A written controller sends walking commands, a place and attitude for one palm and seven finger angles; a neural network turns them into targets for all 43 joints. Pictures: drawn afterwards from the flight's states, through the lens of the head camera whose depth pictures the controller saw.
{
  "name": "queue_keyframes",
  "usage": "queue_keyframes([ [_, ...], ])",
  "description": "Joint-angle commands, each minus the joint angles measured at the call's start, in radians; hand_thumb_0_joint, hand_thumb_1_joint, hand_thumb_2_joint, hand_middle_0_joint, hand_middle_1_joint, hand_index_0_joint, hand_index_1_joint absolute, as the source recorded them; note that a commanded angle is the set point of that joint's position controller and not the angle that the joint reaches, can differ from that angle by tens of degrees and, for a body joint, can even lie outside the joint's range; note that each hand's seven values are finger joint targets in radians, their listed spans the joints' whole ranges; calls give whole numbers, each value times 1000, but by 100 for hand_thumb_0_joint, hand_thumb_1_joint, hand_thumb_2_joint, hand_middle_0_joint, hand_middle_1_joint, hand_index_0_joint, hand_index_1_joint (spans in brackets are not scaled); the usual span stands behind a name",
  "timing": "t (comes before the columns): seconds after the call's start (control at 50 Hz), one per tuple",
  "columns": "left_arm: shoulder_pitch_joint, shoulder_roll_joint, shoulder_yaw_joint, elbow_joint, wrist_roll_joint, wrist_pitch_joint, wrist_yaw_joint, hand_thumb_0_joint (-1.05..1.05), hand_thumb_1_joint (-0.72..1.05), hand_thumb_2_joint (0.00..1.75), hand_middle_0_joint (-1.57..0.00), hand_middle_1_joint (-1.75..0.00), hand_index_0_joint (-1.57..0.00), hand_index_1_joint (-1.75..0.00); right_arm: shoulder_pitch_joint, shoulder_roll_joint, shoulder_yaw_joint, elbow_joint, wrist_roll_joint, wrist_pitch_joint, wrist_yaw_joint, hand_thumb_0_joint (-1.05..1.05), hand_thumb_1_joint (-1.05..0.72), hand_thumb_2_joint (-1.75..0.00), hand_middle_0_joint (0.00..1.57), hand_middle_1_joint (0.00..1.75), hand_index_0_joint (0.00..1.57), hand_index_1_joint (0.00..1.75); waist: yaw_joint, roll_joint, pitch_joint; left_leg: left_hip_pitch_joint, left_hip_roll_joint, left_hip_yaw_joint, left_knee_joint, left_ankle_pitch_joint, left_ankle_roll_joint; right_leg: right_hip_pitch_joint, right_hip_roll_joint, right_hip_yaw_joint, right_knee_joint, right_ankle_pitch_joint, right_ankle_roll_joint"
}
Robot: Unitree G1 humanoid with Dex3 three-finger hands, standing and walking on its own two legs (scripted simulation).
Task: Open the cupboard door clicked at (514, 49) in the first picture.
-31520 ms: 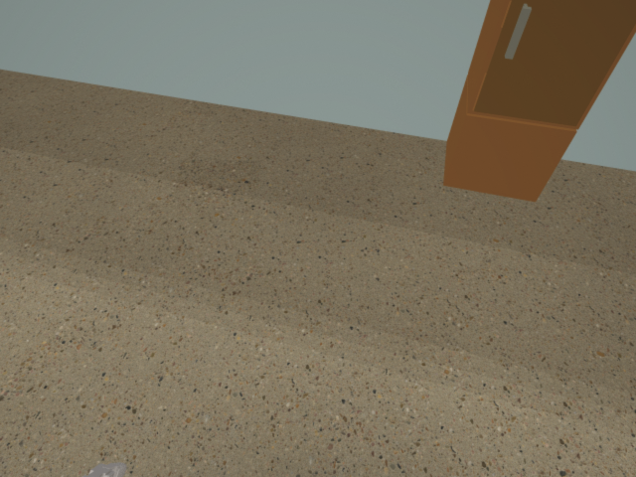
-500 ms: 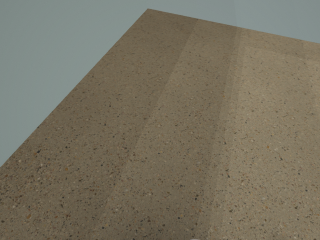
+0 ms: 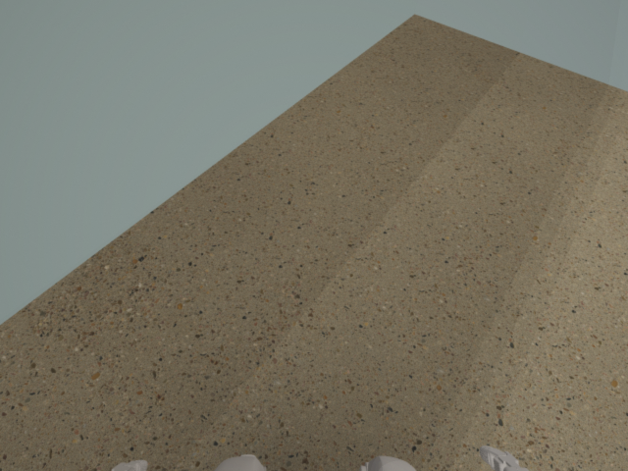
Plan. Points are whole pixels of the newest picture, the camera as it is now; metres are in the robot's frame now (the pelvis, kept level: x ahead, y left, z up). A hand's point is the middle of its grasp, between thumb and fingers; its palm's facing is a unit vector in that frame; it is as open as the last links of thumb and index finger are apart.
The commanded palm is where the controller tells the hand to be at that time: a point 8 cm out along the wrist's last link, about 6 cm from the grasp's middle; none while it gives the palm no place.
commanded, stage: turn to face it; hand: left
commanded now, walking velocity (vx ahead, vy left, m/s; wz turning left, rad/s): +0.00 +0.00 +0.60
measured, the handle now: out of the picture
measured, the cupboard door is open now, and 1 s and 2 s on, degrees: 48 48 48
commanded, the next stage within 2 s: none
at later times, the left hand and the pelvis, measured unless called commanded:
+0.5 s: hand out of the picture +0.01 +0.16 -0.17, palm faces +0.35 -0.91 -0.22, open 7.4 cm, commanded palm none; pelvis +0.03 -0.04 +0.00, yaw +19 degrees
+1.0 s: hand out of the picture +0.02 +0.13 -0.14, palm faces +0.57 -0.78 -0.27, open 7.4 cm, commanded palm none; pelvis +0.06 -0.09 +0.02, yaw +37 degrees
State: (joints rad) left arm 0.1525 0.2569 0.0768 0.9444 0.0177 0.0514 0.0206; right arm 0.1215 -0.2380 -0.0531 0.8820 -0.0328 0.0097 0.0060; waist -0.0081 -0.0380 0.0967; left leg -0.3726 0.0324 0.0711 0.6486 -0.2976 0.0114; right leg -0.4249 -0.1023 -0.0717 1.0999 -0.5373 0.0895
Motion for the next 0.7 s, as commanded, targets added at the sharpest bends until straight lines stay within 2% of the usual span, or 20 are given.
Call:
queue_keyframes([
  [0.0,-23,58,8,-121,-9,-23,-14,0,90,90,-20,-30,-20,-30,67,-216,-52,-38,0,1,-23,0,-90,-90,20,30,20,30,-19,208,-170,204,240,-270,-237,540,142,-52,18,44,-106,40,2],
  [0.06,27,61,7,-119,-7,-27,-17,0,90,90,-20,-30,-20,-30,14,-229,-61,-55,2,13,-16,0,-90,-90,20,30,20,30,3,200,-163,106,199,-282,-237,369,118,97,69,1,-320,94,-10],
  [0.1,118,83,16,-105,-5,-35,-14,0,90,90,-20,-30,-20,-30,-42,-214,-62,-77,10,24,-12,0,-90,-90,20,30,20,30,52,162,-161,-18,145,-272,-168,206,75,269,76,-14,-551,261,-17],
  [0.12,157,150,28,-106,7,-46,-6,0,90,90,-20,-30,-20,-30,-52,-162,-58,-94,20,28,-5,0,-90,-90,20,30,20,30,73,-33,-143,-136,38,-188,-22,-6,10,337,-66,136,-757,224,-54],
  [0.14,147,240,43,-119,18,-51,1,0,90,90,-20,-30,-20,-30,-50,-95,-46,-120,23,29,5,0,-90,-90,20,30,20,30,76,-329,-115,-247,-93,-44,255,-291,-60,320,-344,439,-888,253,-182],
  [0.16,113,249,33,-140,10,-46,2,0,90,90,-20,-30,-20,-30,-43,-122,-51,-127,17,33,13,0,-90,-90,20,30,20,30,66,-223,-119,-182,-40,-101,443,-326,-47,199,-404,412,-883,273,-251],
  [0.18,77,194,33,-147,10,-56,10,0,90,90,-20,-30,-20,-30,-55,-107,-53,-106,14,38,9,0,-90,-90,20,30,20,30,37,-225,-112,-231,-23,-110,557,-284,-48,233,-339,379,-820,428,-252],
  [0.2,51,158,18,-148,6,-58,12,0,90,90,-20,-30,-20,-30,-42,-108,-50,-87,14,42,12,0,-90,-90,20,30,20,30,20,-238,-98,-240,4,-105,601,-230,-59,251,-286,262,-774,563,-234],
  [0.24,42,122,7,-149,6,-62,11,0,90,90,-20,-30,-20,-30,-27,-78,-38,-70,18,46,19,0,-90,-90,20,30,20,30,4,-211,-123,-198,7,-59,509,-186,-79,295,-221,96,-726,760,-205],
  [0.3,110,144,17,-122,8,-67,13,0,90,90,-20,-30,-20,-30,-71,-42,-21,-72,23,40,26,0,-90,-90,20,30,20,30,41,-145,-157,-138,-11,11,256,-178,-85,412,-224,43,-672,939,-197],
  [0.34,136,168,25,-103,10,-68,12,0,90,90,-20,-30,-20,-30,-83,-36,-15,-79,25,33,26,0,-90,-90,20,30,20,30,56,-171,-174,-98,-22,38,127,-176,-77,455,-243,33,-637,989,-201],
  [0.38,131,176,32,-93,7,-65,9,0,90,90,-20,-30,-20,-30,-59,-44,-15,-75,27,28,24,0,-90,-90,20,30,20,30,44,-167,-180,-30,-28,53,3,-112,-65,441,-248,9,-595,968,-183],
  [0.42,94,175,36,-98,-3,-59,3,0,90,90,-20,-30,-20,-30,13,-82,-24,-58,21,24,21,0,-90,-90,20,30,20,30,-5,-124,-178,146,-26,48,-162,59,-44,315,-231,-54,-499,842,-122],
  [0.44,81,146,34,-116,-9,-53,-1,0,90,90,-20,-30,-20,-30,84,-154,-44,-44,13,17,17,0,-90,-90,20,30,20,30,-46,45,-216,325,93,-93,-228,275,11,140,-184,-98,-338,628,-64],
  [0.46,52,75,10,-158,-13,-49,-9,0,90,90,-20,-30,-20,-30,152,-260,-73,-40,7,15,12,0,-90,-90,20,30,20,30,-82,349,-225,460,372,-448,-253,675,163,-141,-39,-110,-102,-48,12],
  [0.48,-18,91,6,-193,-2,-36,-2,0,90,90,-20,-30,-20,-30,207,-292,-74,-18,6,24,4,0,-90,-90,20,30,20,30,-104,258,-206,383,426,-476,-255,634,249,-171,-21,8,16,-142,0],
  [0.5,-60,81,9,-180,-1,-30,2,0,90,90,-20,-30,-20,-30,190,-266,-72,-20,4,15,-11,0,-90,-90,20,30,20,30,-95,239,-207,373,364,-483,-255,635,237,-215,-17,47,70,-83,1],
  [0.56,-13,80,12,-131,-3,-22,-8,0,90,90,-20,-30,-20,-30,68,-206,-52,-47,9,5,-26,0,-90,-90,20,30,20,30,-20,214,-173,281,235,-317,-251,580,157,-150,-8,78,55,82,7],
  [0.6,0,76,12,-125,-7,-19,-12,0,90,90,-20,-30,-20,-30,58,-202,-51,-46,9,4,-25,0,-90,-90,20,30,20,30,-11,195,-175,260,211,-293,-256,534,148,-102,9,69,-29,92,5],
  [0.68,-9,65,8,-138,-9,-19,-14,0,90,90,-20,-30,-20,-30,34,-218,-62,-47,2,16,-17,0,-90,-90,20,30,20,30,-8,201,-139,132,188,-337,-273,336,136,52,57,34,-279,83,-10],
])
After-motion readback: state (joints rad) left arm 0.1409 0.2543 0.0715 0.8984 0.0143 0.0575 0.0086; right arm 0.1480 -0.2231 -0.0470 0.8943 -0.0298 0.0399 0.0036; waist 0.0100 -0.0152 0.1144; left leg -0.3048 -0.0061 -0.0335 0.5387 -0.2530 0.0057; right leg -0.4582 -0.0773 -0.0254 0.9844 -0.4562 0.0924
